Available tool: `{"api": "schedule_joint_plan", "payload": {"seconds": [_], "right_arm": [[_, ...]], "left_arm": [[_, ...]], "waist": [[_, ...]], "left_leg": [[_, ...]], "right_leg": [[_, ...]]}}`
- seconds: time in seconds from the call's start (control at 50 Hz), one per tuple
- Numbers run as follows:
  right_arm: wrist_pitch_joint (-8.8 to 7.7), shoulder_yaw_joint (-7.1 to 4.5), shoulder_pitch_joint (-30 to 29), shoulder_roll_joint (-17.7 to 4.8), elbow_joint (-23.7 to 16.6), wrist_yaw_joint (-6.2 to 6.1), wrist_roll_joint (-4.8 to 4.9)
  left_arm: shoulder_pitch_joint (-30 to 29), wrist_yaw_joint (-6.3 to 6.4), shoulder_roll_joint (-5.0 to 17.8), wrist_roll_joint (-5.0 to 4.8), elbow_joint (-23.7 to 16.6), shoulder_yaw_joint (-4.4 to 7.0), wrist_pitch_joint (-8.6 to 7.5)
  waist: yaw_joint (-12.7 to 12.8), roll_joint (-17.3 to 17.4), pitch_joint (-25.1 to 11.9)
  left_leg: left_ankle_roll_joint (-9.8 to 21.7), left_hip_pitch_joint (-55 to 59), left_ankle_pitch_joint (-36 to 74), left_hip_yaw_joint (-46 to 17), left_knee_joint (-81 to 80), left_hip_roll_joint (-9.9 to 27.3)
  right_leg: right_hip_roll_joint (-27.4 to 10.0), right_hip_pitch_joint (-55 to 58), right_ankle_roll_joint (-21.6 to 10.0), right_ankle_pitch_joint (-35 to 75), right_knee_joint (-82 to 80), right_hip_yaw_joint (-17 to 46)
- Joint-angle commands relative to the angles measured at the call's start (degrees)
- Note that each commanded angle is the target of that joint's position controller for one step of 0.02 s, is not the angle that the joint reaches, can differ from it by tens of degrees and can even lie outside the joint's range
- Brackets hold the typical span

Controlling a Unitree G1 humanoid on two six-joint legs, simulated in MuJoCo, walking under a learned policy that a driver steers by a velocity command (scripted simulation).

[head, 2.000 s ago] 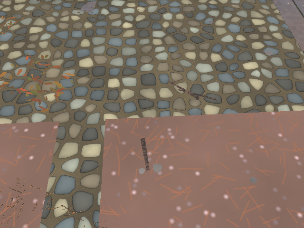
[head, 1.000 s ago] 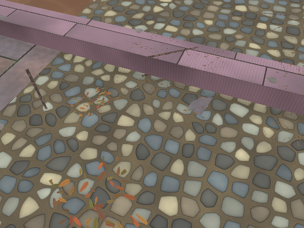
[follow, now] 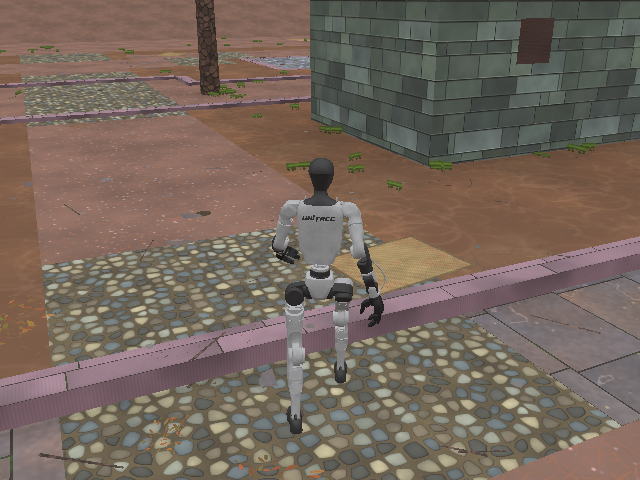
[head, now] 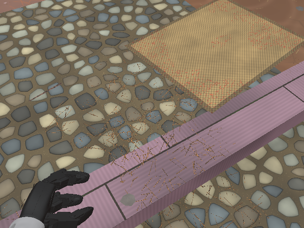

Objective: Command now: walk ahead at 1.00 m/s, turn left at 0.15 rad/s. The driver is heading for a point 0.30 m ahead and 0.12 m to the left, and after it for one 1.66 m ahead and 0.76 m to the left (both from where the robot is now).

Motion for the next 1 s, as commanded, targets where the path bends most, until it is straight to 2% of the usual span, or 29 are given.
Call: {"api": "schedule_joint_plan", "payload": {"seconds": [0.02,0.06,0.08,0.1,0.12,0.16,0.22,0.28,0.32,0.38,0.44,0.46,0.48,0.52,0.54,0.56,0.58,0.62,0.66,0.74,0.76,0.78,0.84,0.9,0.92,0.94,0.96,0.98,1.0], "right_arm": [[-1.27,-2.07,-6.85,-13.39,-3.88,-0.4,0.5],[-0.33,-2.11,-8.54,-14.4,-3.84,-1.15,0.85],[-0.24,-0.9,-7.58,-9.38,-5.43,-0.97,0.56],[0.08,0.91,0.8,0.5,-7.44,-0.71,2.28],[1.0,-0.74,-5.0,-6.38,-7.29,-1.44,1.91],[1.78,-0.52,-9.53,-3.72,-7.64,-1.25,1.69],[4.78,-0.9,-7.08,-1.04,-6.92,-0.98,0.16],[6.37,-1.33,-14.03,0.33,-10.11,-0.32,-0.95],[7.82,-1.1,-20.56,2.66,-13.18,-1.65,-0.89],[9.09,-0.29,-32.8,3.4,-21.76,-4.59,0.29],[9.09,2.78,-42.02,6.27,-29.26,-3.83,-0.64],[9.27,3.92,-33.96,6.53,-28.78,-2.18,-0.02],[9.86,2.96,-30.83,3.23,-27.67,-0.77,-0.24],[9.79,0.25,-9.85,-1.59,-21.36,0.29,-0.01],[9.22,-2.25,-7.71,-7.1,-20.73,-0.01,0.0],[10.33,-5.94,-17.04,-18.27,-23.34,-1.43,0.36],[10.54,-6.91,-21.9,-18.02,-26.9,-1.99,0.42],[10.34,-4.14,-24.09,-8.16,-23.75,-2.78,-0.59],[8.66,-2.46,-25.61,-1.59,-22.1,-3.68,-0.75],[6.32,-3.33,-24.57,-5.68,-19.89,-3.71,0.1],[5.59,-3.83,-26.83,-8.36,-23.56,-3.57,3.77],[5.56,-4.28,-29.68,-9.18,-25.39,-3.61,4.47],[7.65,-5.91,-30.83,-10.6,-28.33,-5.3,4.68],[10.0,-7.39,-38.4,-11.48,-33.88,-5.05,3.73],[9.88,-7.01,-35.92,-9.77,-33.35,-4.03,3.21],[9.1,-4.93,-32.72,-4.5,-31.55,-2.74,3.15],[7.65,-2.21,-29.88,2.26,-30.74,-1.03,2.37],[5.99,-0.34,-29.77,4.64,-30.37,0.43,1.34],[4.81,-0.6,-22.68,4.09,-28.45,1.1,0.56]], "left_arm": [[2.37,1.28,4.52,0.41,-1.56,0.94,-1.34],[21.82,3.48,8.68,1.19,4.42,3.12,-1.98],[29.42,4.89,13.24,2.48,6.33,4.66,-2.16],[29.22,5.49,16.66,3.7,5.83,5.71,-2.39],[27.78,5.41,13.22,1.68,5.08,5.32,-1.89],[20.15,4.93,5.88,0.61,6.37,3.47,-2.88],[19.28,4.88,1.85,-1.14,7.4,2.51,-3.69],[19.25,5.82,2.38,-2.15,8.34,3.01,-3.88],[25.37,6.2,2.72,-1.14,10.38,3.39,-3.5],[25.79,6.49,3.16,0.07,11.28,3.38,-2.4],[29.85,7.29,1.77,0.7,13.98,2.51,-0.88],[21.27,7.59,4.93,0.01,11.14,2.88,-0.2],[21.79,7.74,7.35,-1.29,9.73,3.65,-0.57],[16.53,6.21,15.38,-4.56,6.18,6.01,-0.42],[18.1,4.83,13.06,-6.1,5.6,6.04,-0.65],[17.4,3.31,8.09,-4.68,1.52,5.18,-0.34],[24.75,3.13,5.5,-1.28,-0.81,4.05,-0.6],[21.03,4.38,0.4,-0.52,-1.61,2.71,1.15],[20.64,6.86,-2.3,0.85,-2.41,1.79,2.99],[14.86,9.06,-1.44,1.0,-6.05,1.61,4.66],[9.01,9.54,0.05,-0.43,-8.88,1.98,1.94],[8.68,10.09,0.6,-1.05,-8.59,2.83,0.96],[14.52,10.69,-0.06,-1.71,-4.67,2.92,0.36],[26.36,9.72,2.63,-1.51,2.03,4.53,-0.63],[28.7,9.35,4.08,-3.14,4.68,5.79,-0.58],[26.47,9.12,1.13,-4.99,5.52,5.45,-0.43],[21.9,9.3,-4.09,-4.53,4.23,3.73,-0.01],[21.14,10.0,-3.56,-3.24,2.2,3.41,0.31],[18.08,10.45,1.2,-1.72,-0.23,3.79,-0.12]], "waist": [[9.97,6.39,2.3],[19.79,8.66,-8.46],[20.68,3.98,-15.41],[13.04,-11.38,-24.68],[15.35,-2.38,-22.67],[9.86,-1.03,-5.98],[5.13,-4.92,-4.22],[4.39,-4.72,-1.66],[7.26,-9.27,-1.91],[5.57,-2.43,4.99],[4.99,1.28,8.42],[-0.92,0.79,3.98],[-0.21,0.04,-2.16],[-7.5,-7.95,-18.94],[-7.67,-2.51,-20.71],[-2.91,21.4,-20.08],[2.65,14.76,-27.49],[7.43,0.84,-9.89],[10.13,0.89,-1.8],[10.74,-2.42,-5.57],[9.5,-1.39,-9.32],[10.47,0.41,-11.65],[10.92,4.76,-12.78],[15.76,9.08,-11.1],[15.58,2.85,-11.29],[14.37,-6.96,-11.03],[11.25,-6.96,-10.75],[9.99,-3.85,-7.99],[4.38,-6.62,-4.12]], "left_leg": [[8.78,-12.46,65.44,-5.59,3.36,12.8],[7.38,-16.91,63.92,-5.79,29.6,10.85],[7.32,-28.78,38.14,-5.94,47.91,6.81],[6.61,-47.11,-9.6,-8.78,70.02,0.22],[7.42,-48.54,-4.65,-12.03,73.55,1.72],[5.56,-48.52,1.06,-10.44,68.43,4.34],[2.91,-43.46,-0.15,-9.21,67.55,4.47],[1.84,-49.82,3.11,-6.76,67.66,4.09],[3.22,-62.17,-6.2,-3.53,89.12,2.46],[7.29,-82.75,-15.62,-5.91,105.36,3.36],[8.45,-84.84,-15.83,-0.05,90.9,3.16],[9.45,-63.3,-9.11,0.83,71.52,2.93],[8.8,-46.65,-2.42,4.08,62.51,-0.96],[11.91,-22.13,-3.47,1.07,62.17,-6.7],[16.52,-12.18,-0.62,-12.7,50.06,-6.94],[24.41,-9.24,23.13,-50.26,23.56,7.2],[25.36,-8.74,22.39,-65.89,17.3,13.73],[20.49,-27.35,10.95,-57.27,20.29,9.61],[17.4,-37.04,15.97,-43.75,23.46,3.18],[11.02,-34.12,28.0,-32.84,20.85,-0.82],[7.71,-34.83,30.38,-37.28,14.69,-3.9],[3.75,-29.97,34.65,-37.44,13.86,-3.46],[-5.4,-23.0,42.02,-32.06,14.49,-5.95],[-12.92,-37.84,50.34,-26.16,15.13,-11.19],[-10.23,-37.64,37.41,-27.33,21.7,-11.8],[-4.64,-34.47,15.37,-24.59,31.82,-12.45],[-0.68,-33.27,-7.98,-21.38,41.95,-12.82],[1.78,-32.35,-15.52,-17.9,51.21,-11.56],[-1.44,-37.22,-22.83,-14.38,63.21,-12.07]], "right_leg": [[4.78,21.72,-1.29,-2.64,-5.49,-4.62],[4.19,43.65,-2.04,-4.65,-10.35,-1.55],[-7.51,57.78,-1.7,-15.19,-9.54,9.33],[-25.09,70.82,-6.12,-19.54,-13.78,35.9],[-24.0,61.99,-4.91,-13.34,-19.15,37.42],[-18.42,45.97,-4.58,18.49,-20.15,18.14],[-16.15,36.92,-3.13,40.49,-20.98,4.01],[-15.22,36.0,-2.42,39.73,-23.54,-3.26],[-18.29,42.69,-3.78,41.68,-22.81,-4.61],[-20.58,48.05,-1.78,28.34,-27.58,-6.2],[-13.3,47.97,2.49,26.89,-28.54,-13.81],[-8.39,36.63,3.32,33.39,-26.71,-20.59],[-7.53,32.33,1.6,46.6,-22.95,-19.19],[-13.24,33.41,0.76,77.36,1.12,-15.38],[-9.59,23.84,4.19,45.31,23.23,-11.91],[9.93,3.77,10.29,-20.73,54.63,-9.38],[7.26,1.8,7.75,-19.12,62.75,7.12],[4.52,-2.76,7.16,-15.28,59.19,6.88],[3.03,-4.9,6.84,-17.18,59.72,5.63],[-1.46,-4.59,8.16,-17.08,46.93,7.06],[3.61,0.27,7.73,-19.83,39.59,5.55],[3.93,1.59,7.71,-18.89,33.97,5.98],[6.34,5.56,7.68,-15.18,18.17,6.27],[10.06,33.39,6.37,-11.02,-8.19,0.72],[8.45,37.69,6.61,-5.66,-13.15,2.93],[4.01,36.21,5.76,6.91,-18.53,6.65],[-3.13,33.56,1.23,7.42,-21.2,16.31],[-9.36,28.2,-2.79,18.31,-20.66,23.38],[-16.5,25.02,-12.0,40.18,-20.58,33.73]]}}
